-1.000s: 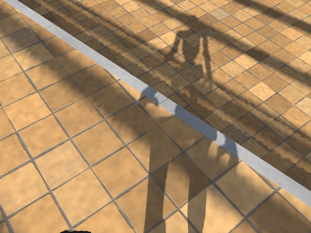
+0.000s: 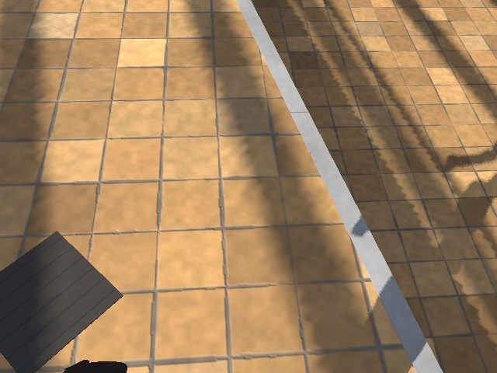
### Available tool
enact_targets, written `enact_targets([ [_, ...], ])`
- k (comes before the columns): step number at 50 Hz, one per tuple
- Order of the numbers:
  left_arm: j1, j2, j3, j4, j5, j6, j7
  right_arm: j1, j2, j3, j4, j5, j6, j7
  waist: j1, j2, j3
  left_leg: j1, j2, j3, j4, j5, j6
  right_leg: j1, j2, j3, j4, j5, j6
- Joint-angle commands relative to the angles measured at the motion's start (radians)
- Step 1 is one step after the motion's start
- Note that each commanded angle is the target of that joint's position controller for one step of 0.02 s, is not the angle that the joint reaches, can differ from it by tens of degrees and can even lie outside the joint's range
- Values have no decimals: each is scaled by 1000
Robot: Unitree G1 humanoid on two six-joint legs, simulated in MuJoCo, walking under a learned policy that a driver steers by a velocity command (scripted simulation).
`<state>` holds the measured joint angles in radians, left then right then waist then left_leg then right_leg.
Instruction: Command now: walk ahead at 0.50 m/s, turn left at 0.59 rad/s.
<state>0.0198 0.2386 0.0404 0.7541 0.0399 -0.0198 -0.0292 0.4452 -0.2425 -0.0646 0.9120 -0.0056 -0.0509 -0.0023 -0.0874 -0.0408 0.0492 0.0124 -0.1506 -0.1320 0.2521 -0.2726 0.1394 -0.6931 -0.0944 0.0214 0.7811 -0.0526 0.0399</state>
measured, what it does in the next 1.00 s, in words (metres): walks ahead: right foot, then left foot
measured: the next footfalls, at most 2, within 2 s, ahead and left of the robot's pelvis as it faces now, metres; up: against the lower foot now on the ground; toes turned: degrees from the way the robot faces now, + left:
right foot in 0.14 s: +0.28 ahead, -0.12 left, +0.00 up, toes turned +6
left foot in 0.60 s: +0.36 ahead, +0.10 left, +0.00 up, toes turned +12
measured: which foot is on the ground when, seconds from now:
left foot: down 0.00-0.16, up 0.18-0.58, down 0.60-1.00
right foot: up 0.00-0.12, down 0.14-0.60, up 0.62-0.84, down 0.86-1.00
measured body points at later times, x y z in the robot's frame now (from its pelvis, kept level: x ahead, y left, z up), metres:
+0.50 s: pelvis +0.24 -0.03 +0.00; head +0.28 -0.03 +0.45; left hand +0.20 +0.23 -0.12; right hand +0.44 -0.23 -0.12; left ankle +0.31 +0.11 -0.70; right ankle +0.24 -0.13 -0.74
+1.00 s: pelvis +0.29 -0.01 +0.00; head +0.29 -0.01 +0.45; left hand +0.27 +0.24 -0.15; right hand +0.42 -0.23 -0.14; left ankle +0.32 +0.09 -0.74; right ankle +0.30 -0.13 -0.74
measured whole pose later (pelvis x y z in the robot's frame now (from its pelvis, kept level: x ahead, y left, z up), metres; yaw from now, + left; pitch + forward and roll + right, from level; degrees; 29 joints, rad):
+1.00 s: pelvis +0.29 -0.01 +0.00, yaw +13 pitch -1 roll +0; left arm 0.29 0.20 0.01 0.99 0.01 0.00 0.02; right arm 0.20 -0.20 -0.01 0.97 -0.01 0.00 -0.02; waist 0.00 0.00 0.01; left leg -0.24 -0.05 0.01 0.40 -0.14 0.04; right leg -0.16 -0.01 -0.01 0.44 -0.26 0.00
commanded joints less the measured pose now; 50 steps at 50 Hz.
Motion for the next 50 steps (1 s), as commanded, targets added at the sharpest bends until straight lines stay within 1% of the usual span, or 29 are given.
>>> enact_targets([
  [1, -169, 72, 3, -128, -8, -26, -4, 80, -152, -29, -35, -8, -6, -11, -18, 112, 16, 72, 269, -202, 24, 597, 100, -49, 59, -35, -99, 22, -19],
  [3, -151, 90, 3, -141, -14, -35, -2, 58, -170, -33, -44, -12, -8, -20, 5, 125, 14, 75, 283, -224, 54, 640, 76, 46, 77, -20, -180, 5, -41],
  [4, -91, 103, 7, -128, -17, -39, 3, 20, -182, -36, -55, -12, -9, -22, 42, 131, 2, 39, 277, -216, 86, 698, 52, 159, 95, -20, -226, -23, -57],
  [6, 154, 158, 31, -58, -19, -52, 25, -41, -215, -45, -71, -8, -20, -8, 152, 106, -118, -30, 217, -179, 337, 875, 2, 495, 136, -36, -295, -36, -93],
  [7, 306, 195, 44, -35, -4, -63, 41, -53, -185, -38, -86, 1, -29, 3, 220, 71, -226, -162, 163, -155, 564, 682, -15, 740, 24, 57, -309, -73, -123],
  [8, 391, 274, 58, -40, 25, -62, 54, 12, -61, -11, -120, 22, -31, 6, 195, -121, -367, -383, 55, -53, 871, 21, -39, 977, -267, 385, -320, -146, -177],
  [9, 330, 296, 68, -48, 12, -47, 46, 104, -106, -17, -136, 20, -23, -1, 119, -279, -423, -560, 6, -12, 1035, -284, -45, 989, -376, 784, -465, -234, -271],
  [10, 233, 187, 49, -69, -1, -38, 42, 61, -147, -22, -101, -9, -4, -7, 89, -93, -242, -617, 93, -9, 1083, -181, -48, 822, -336, 676, -498, -396, -260],
  [11, 176, 109, 28, -72, -10, -40, 40, -13, -138, -20, -101, -19, 2, 2, 93, 10, -100, -597, 117, 16, 1040, -103, -61, 665, -274, 496, -516, -271, -247],
  [12, 168, 86, 19, -60, -6, -46, 38, -37, -115, -18, -104, -20, 8, 7, 78, 26, -52, -564, 136, 22, 997, -81, -71, 584, -227, 359, -523, -55, -230],
  [13, 194, 86, 16, -39, -12, -56, 39, -42, -103, -17, -109, -29, 18, 14, 69, -10, -38, -533, 147, 25, 965, -88, -83, 540, -199, 260, -518, 176, -229],
  [15, 241, 93, 15, -3, -22, -82, 28, -28, -84, -15, -108, -33, 35, 19, 55, -43, -66, -491, 127, 35, 937, -99, -96, 521, -176, 138, -493, 549, -235],
  [17, 249, 108, 16, 12, -26, -94, 23, -53, -76, -13, -119, -29, 40, 24, 46, -61, -94, -513, 108, 36, 887, -64, -105, 545, -165, 67, -490, 675, -243],
  [22, 234, 119, 11, 31, -28, -69, 23, -196, -36, 22, -156, -26, 45, 40, 64, -90, -98, -425, 128, 115, 553, 113, -124, 502, -100, -82, -496, 635, -213],
  [26, 299, 149, 18, 68, -31, -49, 21, -263, -53, 32, -162, -27, 41, 31, 101, -92, -101, -342, 130, 147, 383, 125, -116, 549, -123, -48, -440, 538, -206],
  [28, 296, 147, 18, 78, -39, -37, 26, -245, -55, 34, -151, -31, 28, 22, 82, -69, -88, -267, 132, 148, 237, 169, -91, 547, -120, -29, -371, 419, -182],
  [29, 320, 137, 16, 87, -36, -32, 29, -220, -68, 33, -138, -40, 17, 16, 73, -18, -95, -186, 149, 116, 130, 268, -79, 528, -94, -29, -313, 315, -148],
  [30, 365, 106, 6, 78, -26, -31, 31, -178, -125, 23, -132, -50, 5, 7, 79, 85, -155, -53, 298, -22, 139, 570, -58, 467, -53, -59, -222, 83, -107],
  [31, 466, 26, -16, 76, -31, -21, 33, -180, -158, 22, -143, -41, 9, -2, 127, 251, -219, 39, 510, -213, 172, 915, 63, 380, 38, -107, -111, -438, -75],
  [32, 435, 54, -13, 102, -45, 9, 43, -153, -104, 30, -122, -2, 18, -13, 68, 238, -253, -9, 511, -250, 134, 761, 155, 385, 71, -51, -60, -575, -72],
  [33, 369, 85, -5, 86, -42, 24, 46, -180, -90, 37, -116, -2, 23, -18, 72, 202, -167, -66, 472, -236, 78, 600, 147, 343, 78, -31, -30, -584, -65],
  [35, 315, 79, -3, 90, -33, 41, 45, -254, -64, 51, -110, -16, 30, -29, 102, 171, -106, -152, 400, -159, 20, 445, 83, 365, 66, -8, -59, -497, -52],
  [39, 365, 43, -12, 149, -26, 54, 50, -299, -63, 49, -85, -11, 27, -31, 133, 153, -113, -232, 322, -52, 13, 332, 28, 496, 82, -32, -151, -357, -30],
  [41, 367, 27, -17, 169, -24, 54, 54, -310, -67, 45, -65, -3, 32, -28, 145, 144, -94, -282, 298, -39, 20, 158, 2, 556, 84, -47, -282, -234, -32],
  [43, 343, 52, -17, 174, -13, 45, 56, -288, -63, 41, -43, 0, 40, -25, 128, 119, -49, -353, 268, -55, 1, -92, -58, 598, 31, 7, -388, -140, -44],
  [44, 326, 76, -16, 167, -9, 35, 54, -272, -58, 39, -32, 0, 45, -23, 111, 104, -18, -368, 246, -51, -1, -129, -80, 564, -8, 52, -421, -186, -52],
  [45, 311, 98, -9, 183, -22, 31, 51, -263, -55, 33, -20, 4, 51, -18, 90, 8, 46, -304, 206, -8, 13, -56, -85, 422, -5, 65, -432, -267, -65],
  [46, 300, 73, -15, 190, -24, 23, 48, -248, -59, 32, -1, -1, 51, -17, 86, -17, 39, -225, 210, -2, 52, 22, -80, 379, -9, 75, -468, -290, -66],
  [50, 289, 59, -19, 211, -28, 3, 56, -216, -55, 28, 54, -5, 35, -18, 79, -2, -21, -151, 219, 6, 88, 170, -73, 433, -9, 71, -483, -192, -69],
])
